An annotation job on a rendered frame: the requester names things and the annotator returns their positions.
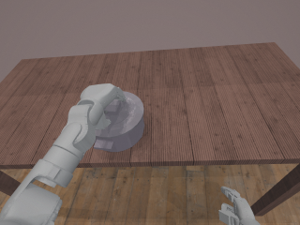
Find pot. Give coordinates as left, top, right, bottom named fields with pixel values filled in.
left=94, top=118, right=144, bottom=152

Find table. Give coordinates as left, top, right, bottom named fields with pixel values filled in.
left=0, top=42, right=300, bottom=217

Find robot left upper arm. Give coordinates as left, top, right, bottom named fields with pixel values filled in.
left=0, top=183, right=63, bottom=225

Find robot right hand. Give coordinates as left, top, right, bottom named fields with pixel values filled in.
left=218, top=186, right=255, bottom=225

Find robot left hand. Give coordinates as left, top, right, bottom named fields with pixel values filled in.
left=80, top=83, right=127, bottom=130

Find robot left forearm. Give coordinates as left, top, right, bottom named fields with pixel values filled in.
left=0, top=97, right=103, bottom=221

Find knob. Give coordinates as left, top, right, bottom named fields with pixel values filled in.
left=103, top=100, right=122, bottom=115

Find lid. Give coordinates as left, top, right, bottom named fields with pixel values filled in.
left=95, top=91, right=144, bottom=139

